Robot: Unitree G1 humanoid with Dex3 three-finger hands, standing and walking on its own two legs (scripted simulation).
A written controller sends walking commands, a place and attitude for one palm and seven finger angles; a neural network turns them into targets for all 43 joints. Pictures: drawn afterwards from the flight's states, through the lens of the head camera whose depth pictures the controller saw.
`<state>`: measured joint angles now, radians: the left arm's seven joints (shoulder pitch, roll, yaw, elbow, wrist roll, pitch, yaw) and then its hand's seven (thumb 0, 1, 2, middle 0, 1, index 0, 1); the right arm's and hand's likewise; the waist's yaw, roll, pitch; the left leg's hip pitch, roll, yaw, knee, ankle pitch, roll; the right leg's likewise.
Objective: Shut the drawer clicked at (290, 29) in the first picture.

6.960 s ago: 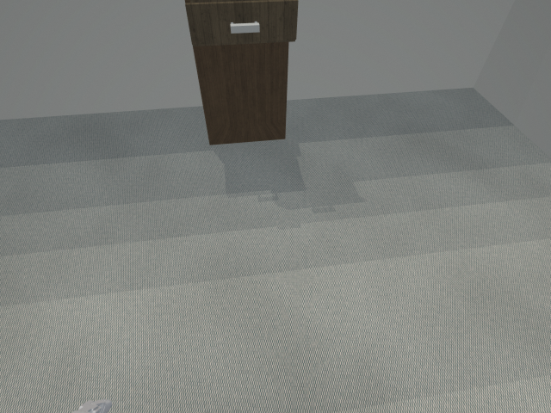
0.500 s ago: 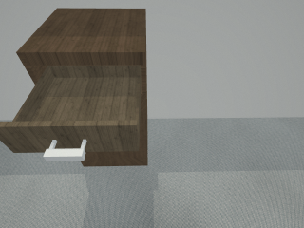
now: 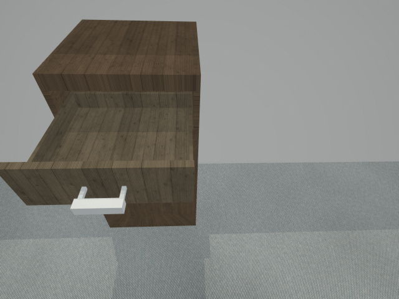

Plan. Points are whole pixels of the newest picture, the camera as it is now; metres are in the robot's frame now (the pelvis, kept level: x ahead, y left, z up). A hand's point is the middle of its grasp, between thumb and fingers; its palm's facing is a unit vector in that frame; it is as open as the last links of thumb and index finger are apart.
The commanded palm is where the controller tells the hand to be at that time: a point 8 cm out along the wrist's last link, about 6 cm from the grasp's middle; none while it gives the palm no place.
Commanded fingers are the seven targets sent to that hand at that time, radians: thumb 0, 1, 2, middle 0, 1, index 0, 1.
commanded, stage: look again from close up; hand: left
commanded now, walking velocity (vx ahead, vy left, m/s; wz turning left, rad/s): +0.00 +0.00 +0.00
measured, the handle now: (101, 198) +0.33 +0.24 +0.01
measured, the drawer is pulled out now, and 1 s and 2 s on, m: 0.29 0.29 0.29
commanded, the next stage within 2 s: raise the hand and make a fist in 0.28 s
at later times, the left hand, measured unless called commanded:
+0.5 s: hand out of the picture +0.09 +0.22 -0.09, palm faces +0.22 -0.96 -0.19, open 7.3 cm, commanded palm +0.08 +0.26 -0.05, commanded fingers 0.00 0.90 0.90 -0.34 -0.45 -0.34 -0.45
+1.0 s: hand (90, 297) +0.14 +0.20 +0.00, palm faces +0.14 -0.99 -0.08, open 4.9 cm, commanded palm +0.11 +0.26 +0.01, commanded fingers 0.00 0.90 0.90 -0.84 -0.99 -0.84 -0.99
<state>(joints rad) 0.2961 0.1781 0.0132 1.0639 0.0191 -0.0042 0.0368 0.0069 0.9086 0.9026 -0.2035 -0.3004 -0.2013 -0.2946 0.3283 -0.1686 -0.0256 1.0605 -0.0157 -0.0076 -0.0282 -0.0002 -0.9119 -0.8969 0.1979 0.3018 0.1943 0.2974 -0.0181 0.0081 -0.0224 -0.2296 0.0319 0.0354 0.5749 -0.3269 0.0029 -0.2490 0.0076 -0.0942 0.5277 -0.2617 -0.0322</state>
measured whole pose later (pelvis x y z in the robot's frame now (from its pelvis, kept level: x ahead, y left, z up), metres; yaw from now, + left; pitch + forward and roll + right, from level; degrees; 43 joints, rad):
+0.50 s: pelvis -0.01 +0.03 +0.00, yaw +0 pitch -1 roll +1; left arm 0.53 0.17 0.01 0.31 -0.11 0.01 0.11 0.02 0.91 0.90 -0.22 -0.32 -0.22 -0.31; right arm 0.37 -0.18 0.02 0.90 0.04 -0.20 -0.06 0.01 -0.92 -0.90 0.20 0.30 0.20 0.30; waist 0.00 -0.01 0.00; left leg -0.23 -0.05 0.07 0.52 -0.28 0.05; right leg -0.29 -0.06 -0.04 0.57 -0.26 0.00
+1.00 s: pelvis -0.02 -0.01 -0.07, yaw +4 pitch +11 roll -2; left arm 0.57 0.22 0.19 -0.15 -0.27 -0.45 -0.28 0.02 0.90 0.90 -0.65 -0.79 -0.65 -0.78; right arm 0.17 -0.23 0.01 0.51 0.04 -0.26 -0.04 0.01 -0.91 -0.90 0.20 0.30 0.20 0.30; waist 0.05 0.02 -0.13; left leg -0.80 0.03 -0.07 1.13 -0.53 -0.02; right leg -0.78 0.00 -0.16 1.06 -0.49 -0.06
